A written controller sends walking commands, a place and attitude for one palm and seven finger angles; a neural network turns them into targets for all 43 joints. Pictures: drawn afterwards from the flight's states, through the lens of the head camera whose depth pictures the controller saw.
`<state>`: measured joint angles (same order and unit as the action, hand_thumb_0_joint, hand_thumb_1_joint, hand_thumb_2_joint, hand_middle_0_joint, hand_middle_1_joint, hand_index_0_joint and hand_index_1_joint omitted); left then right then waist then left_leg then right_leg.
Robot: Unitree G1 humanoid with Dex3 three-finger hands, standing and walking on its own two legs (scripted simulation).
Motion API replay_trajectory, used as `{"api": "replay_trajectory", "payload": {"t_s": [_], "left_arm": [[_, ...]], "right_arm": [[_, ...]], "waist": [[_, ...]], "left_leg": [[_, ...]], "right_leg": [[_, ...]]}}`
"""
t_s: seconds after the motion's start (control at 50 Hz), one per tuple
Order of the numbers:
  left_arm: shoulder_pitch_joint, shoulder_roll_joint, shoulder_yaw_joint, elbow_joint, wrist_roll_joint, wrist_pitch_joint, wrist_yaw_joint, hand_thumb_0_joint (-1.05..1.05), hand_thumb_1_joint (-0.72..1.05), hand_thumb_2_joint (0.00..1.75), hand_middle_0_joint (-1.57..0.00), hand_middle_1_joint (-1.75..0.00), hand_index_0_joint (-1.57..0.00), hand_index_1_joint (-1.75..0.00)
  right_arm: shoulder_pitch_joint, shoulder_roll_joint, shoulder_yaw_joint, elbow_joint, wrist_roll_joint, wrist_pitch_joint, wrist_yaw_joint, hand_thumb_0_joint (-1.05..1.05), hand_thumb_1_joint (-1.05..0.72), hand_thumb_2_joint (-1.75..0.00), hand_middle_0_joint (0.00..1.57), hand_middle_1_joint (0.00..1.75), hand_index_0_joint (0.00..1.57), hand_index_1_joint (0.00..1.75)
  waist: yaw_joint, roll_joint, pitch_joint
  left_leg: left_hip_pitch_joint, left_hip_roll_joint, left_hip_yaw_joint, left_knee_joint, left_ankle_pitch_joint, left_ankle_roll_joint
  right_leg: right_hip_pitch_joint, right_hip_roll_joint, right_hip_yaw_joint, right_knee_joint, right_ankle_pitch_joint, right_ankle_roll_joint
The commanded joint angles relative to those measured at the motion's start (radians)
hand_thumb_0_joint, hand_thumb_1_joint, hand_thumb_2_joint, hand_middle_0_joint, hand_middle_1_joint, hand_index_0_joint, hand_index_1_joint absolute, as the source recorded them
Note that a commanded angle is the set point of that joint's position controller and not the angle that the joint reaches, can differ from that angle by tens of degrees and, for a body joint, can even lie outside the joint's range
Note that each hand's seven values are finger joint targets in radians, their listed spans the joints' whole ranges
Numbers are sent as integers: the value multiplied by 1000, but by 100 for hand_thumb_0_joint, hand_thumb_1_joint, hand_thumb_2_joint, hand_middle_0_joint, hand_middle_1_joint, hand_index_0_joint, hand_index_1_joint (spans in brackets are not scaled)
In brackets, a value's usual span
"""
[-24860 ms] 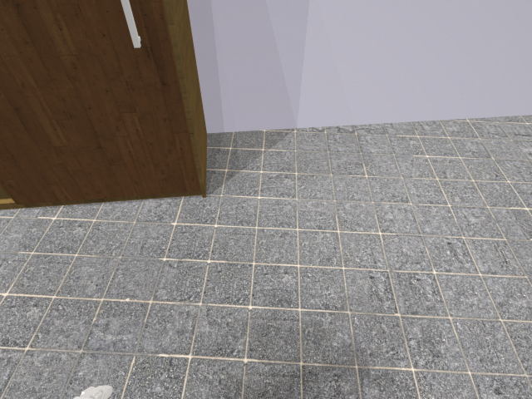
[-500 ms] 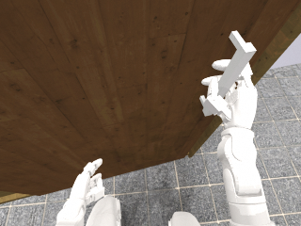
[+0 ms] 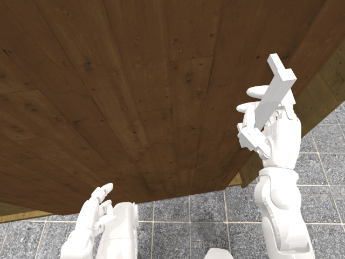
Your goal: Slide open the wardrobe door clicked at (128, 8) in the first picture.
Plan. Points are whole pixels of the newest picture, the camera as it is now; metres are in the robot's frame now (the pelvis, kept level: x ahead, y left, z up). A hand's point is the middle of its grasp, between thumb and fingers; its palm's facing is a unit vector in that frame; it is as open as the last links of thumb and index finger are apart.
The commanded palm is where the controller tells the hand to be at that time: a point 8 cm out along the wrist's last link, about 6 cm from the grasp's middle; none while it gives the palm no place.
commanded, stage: step sideways, sliding the door along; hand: right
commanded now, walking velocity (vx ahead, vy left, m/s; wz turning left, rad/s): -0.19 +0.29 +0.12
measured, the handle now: (256, 109) +0.35 -0.18 +0.13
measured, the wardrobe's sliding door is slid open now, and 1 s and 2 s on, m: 0.10 0.25 0.35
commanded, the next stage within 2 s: none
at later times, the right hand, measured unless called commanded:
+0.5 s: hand (213, 132) +0.31 -0.10 +0.13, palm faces +0.41 +0.91 +0.03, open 6.7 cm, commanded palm +0.27 -0.06 +0.10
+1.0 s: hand (163, 144) +0.30 -0.01 +0.13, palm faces +0.20 +0.98 -0.03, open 5.8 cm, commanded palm +0.26 +0.01 +0.11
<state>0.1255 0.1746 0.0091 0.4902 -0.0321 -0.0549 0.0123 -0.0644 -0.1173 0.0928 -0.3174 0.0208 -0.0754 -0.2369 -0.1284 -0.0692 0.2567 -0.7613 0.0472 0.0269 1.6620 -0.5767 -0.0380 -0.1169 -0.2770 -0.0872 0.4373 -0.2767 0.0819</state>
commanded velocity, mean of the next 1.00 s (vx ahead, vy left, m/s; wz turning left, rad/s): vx -0.01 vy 0.18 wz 0.04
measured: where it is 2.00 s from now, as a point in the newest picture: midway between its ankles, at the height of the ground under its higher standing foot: outside the picture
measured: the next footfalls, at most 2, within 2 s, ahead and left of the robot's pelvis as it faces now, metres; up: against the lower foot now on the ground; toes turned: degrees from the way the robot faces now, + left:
left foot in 0.26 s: +0.14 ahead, +0.32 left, +0.00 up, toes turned +4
right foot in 0.42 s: +0.03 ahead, +0.01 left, +0.00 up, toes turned +1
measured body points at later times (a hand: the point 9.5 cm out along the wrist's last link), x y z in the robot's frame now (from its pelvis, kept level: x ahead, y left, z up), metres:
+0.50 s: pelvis -0.03 +0.11 -0.05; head +0.04 +0.09 +0.40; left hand +0.14 +0.37 -0.13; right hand +0.29 -0.14 +0.13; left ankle +0.00 +0.28 -0.67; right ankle -0.01 +0.01 -0.75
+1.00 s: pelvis -0.05 +0.14 -0.01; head -0.02 +0.13 +0.43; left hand +0.18 +0.31 -0.09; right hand +0.28 -0.06 +0.13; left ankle -0.07 +0.27 -0.75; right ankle -0.01 +0.01 -0.75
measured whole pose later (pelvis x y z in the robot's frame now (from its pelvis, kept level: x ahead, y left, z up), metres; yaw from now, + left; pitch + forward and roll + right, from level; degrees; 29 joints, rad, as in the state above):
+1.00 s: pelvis -0.05 +0.14 -0.01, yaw +4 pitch -2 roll +2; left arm 0.01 0.09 -0.06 0.64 -0.02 -0.06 0.03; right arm -0.25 -0.16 -0.02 0.02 0.06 -0.02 -0.20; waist -0.12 0.00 0.09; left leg -0.19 0.00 0.01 0.47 -0.27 -0.02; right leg -0.28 -0.07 -0.01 0.56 -0.25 0.02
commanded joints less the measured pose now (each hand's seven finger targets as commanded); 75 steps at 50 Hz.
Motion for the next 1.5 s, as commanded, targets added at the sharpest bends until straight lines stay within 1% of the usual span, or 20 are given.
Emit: {"api": "replay_trajectory", "payload": {"t_s": [0.0, 0.14, 0.18, 0.2, 0.24, 0.28, 0.3, 0.38, 0.4, 0.44, 0.5, 0.66, 0.82, 0.92, 0.98, 1.06, 1.18, 1.26, 1.38, 1.48], "left_arm": [[-64, 140, 58, -160, -1, -86, 15, 0, 90, 90, -20, -30, -20, -30], [-80, 125, 64, -121, -15, -105, 22, 0, 90, 90, -20, -30, -20, -30], [-85, 72, 59, -95, -34, -113, 13, 0, 90, 90, -20, -30, -20, -30], [-59, 30, 57, -64, -44, -110, 8, 0, 90, 90, -20, -30, -20, -30], [-106, 4, 21, -36, -17, -137, 11, 0, 90, 90, -20, -30, -20, -30], [-57, 55, 36, -53, 0, -168, -1, 0, 90, 90, -20, -30, -20, -30], [-65, 99, 61, -51, 0, -153, -11, 0, 90, 90, -20, -30, -20, -30], [-76, 130, 79, -9, -34, -101, 2, 0, 90, 90, -20, -30, -20, -30], [-125, 182, 107, -41, -19, -104, 6, 0, 90, 90, -20, -30, -20, -30], [-178, 158, 94, -50, 3, -94, -5, 0, 90, 90, -20, -30, -20, -30], [-86, 145, 75, 2, -7, -76, 14, 0, 90, 90, -20, -30, -20, -30], [-28, 97, 33, -20, -17, -133, 47, 0, 90, 90, -20, -30, -20, -30], [-78, 103, 16, 7, 5, -106, 23, 0, 90, 90, -20, -30, -20, -30], [-141, 72, 8, 34, 14, -48, 36, 0, 90, 90, -20, -30, -20, -30], [-135, 93, 32, 12, -1, -29, 36, 0, 90, 90, -20, -30, -20, -30], [-166, 87, 27, -22, -8, 1, 28, 0, 90, 90, -20, -30, -20, -30], [-135, 57, 25, -28, -18, 5, 37, 0, 90, 90, -20, -30, -20, -30], [-145, 76, 34, -42, -5, 7, 35, 0, 90, 90, -20, -30, -20, -30], [-117, 80, 47, -65, -9, 8, 24, 0, 90, 90, -20, -30, -20, -30], [-121, 91, 48, -80, -6, 11, 15, 0, 90, 90, -20, -30, -20, -30]], "right_arm": [[-434, 53, 213, -330, -19, -134, 105, 0, -90, -90, 45, 140, 45, 140], [-434, 1, 109, -197, 24, -104, 97, 0, -90, -90, 45, 140, 45, 140], [-440, -61, 30, -199, 14, -97, 98, 0, -90, -90, 45, 140, 45, 140], [-461, -124, -11, -203, 0, -96, 107, 0, -90, -90, 45, 140, 45, 140], [-398, -235, -88, -241, -6, -93, 106, 0, -90, -90, 45, 140, 45, 140], [-467, -269, -156, -454, 25, -83, 92, 0, -90, -90, 45, 140, 45, 140], [-458, -248, -166, -463, 40, -96, 96, 0, -90, -90, 45, 140, 45, 140], [-394, -113, -85, -366, 36, -115, 101, 0, -90, -90, 45, 140, 45, 140], [-419, -73, -38, -361, 35, -118, 104, 0, -90, -90, 45, 140, 45, 140], [-467, -7, 36, -338, 22, -133, 94, 0, -90, -90, 45, 140, 45, 140], [-396, 5, 92, -252, 7, -95, 93, 0, -90, -90, 45, 140, 45, 140], [-522, 129, 255, -223, -7, -47, 139, 0, -90, -90, 45, 140, 45, 140], [-643, 69, 204, -15, -1, -72, 147, 0, -90, -90, 45, 140, 45, 140], [-704, -10, 137, -1, 0, -83, 147, 0, -90, -90, 45, 140, 45, 140], [-653, 16, 130, -33, 24, -79, 139, 0, -90, -90, 45, 140, 45, 140], [-679, 49, 157, -20, 19, -75, 138, 0, -90, -90, 45, 140, 45, 140], [-683, 34, 148, -42, 28, -70, 140, 0, -90, -90, 45, 140, 45, 140], [-596, 37, 151, -122, 32, -75, 148, 0, -90, -90, 45, 140, 45, 140], [-528, 34, 157, -174, 26, -89, 167, 0, -90, -90, 45, 140, 45, 140], [-528, 52, 177, -188, 22, -101, 173, 0, -90, -90, 45, 140, 45, 140]], "waist": [[154, -253, -432], [168, -316, -382], [143, -66, -450], [155, 171, -477], [132, 274, -369], [102, 548, -400], [96, 618, -447], [164, 230, -593], [147, -185, -569], [169, -361, -412], [150, -110, -380], [158, -209, -538], [162, -122, -515], [180, 18, -457], [162, 62, -546], [155, -136, -500], [171, 130, -533], [154, -23, -535], [155, 89, -572], [146, -36, -549]], "left_leg": [[-134, 50, 24, -83, 52, -6], [204, 20, 82, -608, 128, 18], [542, -23, 93, -1051, 494, 2], [687, 50, 19, -1187, 832, 18], [582, 273, -283, -1189, 1394, 125], [437, 372, -636, -1306, 1031, 255], [549, 318, -530, -1259, 907, 266], [537, 120, -169, -842, 789, 115], [289, -33, -72, -541, 253, 45], [176, -76, -158, 4, 63, 34], [-10, -50, -103, 99, 109, 22], [162, -15, 71, -579, 159, 16], [548, -47, 69, -1141, 303, 43], [494, 65, -152, -1291, 488, 102], [516, -19, -91, -1166, 519, 76], [505, -49, -14, -1170, 315, 70], [540, 93, -241, -1303, 532, 132], [575, 28, -125, -1211, 675, 69], [660, 70, -140, -1210, 870, 71], [635, 25, -94, -1196, 676, 49]], "right_leg": [[379, -212, 31, -51, 800, -256], [273, -182, -65, 76, 783, -173], [148, -73, -31, 370, 508, -102], [20, 36, -13, 527, 146, -70], [-283, 158, -21, 852, -453, -47], [-287, 255, 142, 1040, -519, -22], [-271, 244, 163, 971, -441, -25], [89, 219, 112, -1, 31, -94], [203, -73, 410, -134, 244, -196], [-26, -187, 642, -228, 204, -272], [129, -101, 353, -61, 522, -336], [390, 24, 143, -13, 676, -239], [138, -25, 201, -116, 193, -179], [30, 59, 191, 25, -56, -111], [122, 33, 226, 7, 228, -146], [88, -24, 274, -55, 55, -182], [65, 130, 126, 128, 73, -113], [104, 31, 189, 65, 380, -150], [83, 47, 145, 133, 464, -136], [68, -5, 195, 75, 448, -163]]}}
